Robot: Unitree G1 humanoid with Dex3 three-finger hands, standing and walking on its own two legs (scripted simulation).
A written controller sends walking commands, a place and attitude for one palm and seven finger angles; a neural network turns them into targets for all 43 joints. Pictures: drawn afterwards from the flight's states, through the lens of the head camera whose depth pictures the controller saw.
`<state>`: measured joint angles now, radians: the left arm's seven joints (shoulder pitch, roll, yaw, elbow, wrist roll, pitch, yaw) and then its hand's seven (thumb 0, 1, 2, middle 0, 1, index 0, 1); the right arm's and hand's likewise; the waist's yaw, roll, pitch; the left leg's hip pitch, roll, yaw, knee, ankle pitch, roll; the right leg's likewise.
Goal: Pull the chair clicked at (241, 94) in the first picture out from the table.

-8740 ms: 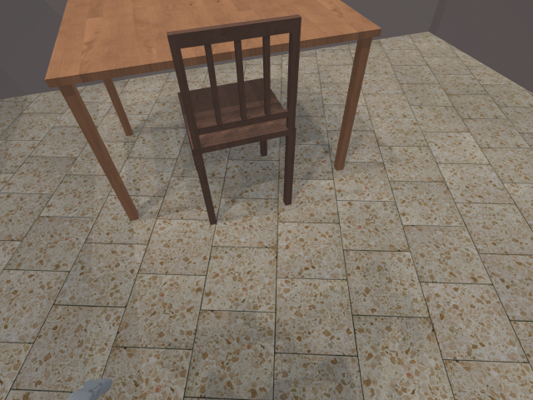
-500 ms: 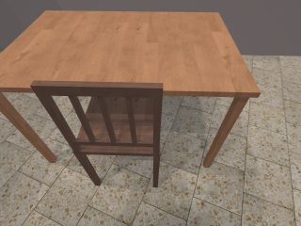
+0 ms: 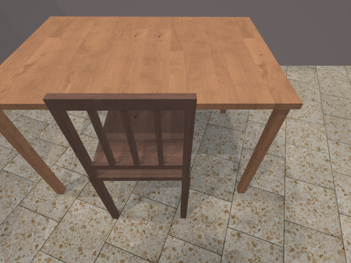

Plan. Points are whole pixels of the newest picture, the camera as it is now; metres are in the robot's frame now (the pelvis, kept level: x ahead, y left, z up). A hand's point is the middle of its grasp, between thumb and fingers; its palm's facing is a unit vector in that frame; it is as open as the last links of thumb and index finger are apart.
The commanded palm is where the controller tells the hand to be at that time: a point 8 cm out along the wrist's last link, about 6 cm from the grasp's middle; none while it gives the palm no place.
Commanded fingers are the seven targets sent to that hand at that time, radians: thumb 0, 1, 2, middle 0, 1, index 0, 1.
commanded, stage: look again from close up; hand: left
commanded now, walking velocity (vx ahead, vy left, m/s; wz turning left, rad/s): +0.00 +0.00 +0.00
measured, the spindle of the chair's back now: (131, 139) +0.49 +0.18 -0.07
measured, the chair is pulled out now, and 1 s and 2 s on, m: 0.00 0.00 0.00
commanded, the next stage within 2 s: shuffle to correct the standing spot in 0.70 s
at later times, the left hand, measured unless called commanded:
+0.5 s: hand out of the picture +0.00 +0.18 -0.17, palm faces -0.01 -0.98 -0.20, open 7.4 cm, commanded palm none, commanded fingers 0.00 0.90 0.90 -0.20 -0.30 -0.20 -0.30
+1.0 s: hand out of the picture -0.01 +0.16 -0.17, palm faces +0.02 -0.98 -0.20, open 7.4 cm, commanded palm none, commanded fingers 0.00 0.90 0.90 -0.20 -0.30 -0.20 -0.30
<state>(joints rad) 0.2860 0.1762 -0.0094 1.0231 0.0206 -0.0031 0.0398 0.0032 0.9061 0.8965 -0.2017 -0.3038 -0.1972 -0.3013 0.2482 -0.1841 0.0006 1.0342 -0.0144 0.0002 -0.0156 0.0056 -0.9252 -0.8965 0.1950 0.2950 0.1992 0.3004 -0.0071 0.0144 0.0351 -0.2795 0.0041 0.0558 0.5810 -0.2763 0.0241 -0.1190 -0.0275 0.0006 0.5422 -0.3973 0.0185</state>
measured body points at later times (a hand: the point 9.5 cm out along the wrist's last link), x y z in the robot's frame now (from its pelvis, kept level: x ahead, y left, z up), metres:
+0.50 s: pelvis +0.01 +0.00 +0.01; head +0.02 +0.00 +0.46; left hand +0.00 +0.23 -0.15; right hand +0.04 -0.23 -0.15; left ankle +0.02 +0.10 -0.73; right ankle -0.06 -0.13 -0.73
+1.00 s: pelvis +0.02 -0.02 +0.00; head +0.03 -0.02 +0.45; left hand -0.01 +0.21 -0.16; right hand +0.03 -0.25 -0.16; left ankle +0.02 +0.10 -0.73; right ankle -0.06 -0.13 -0.73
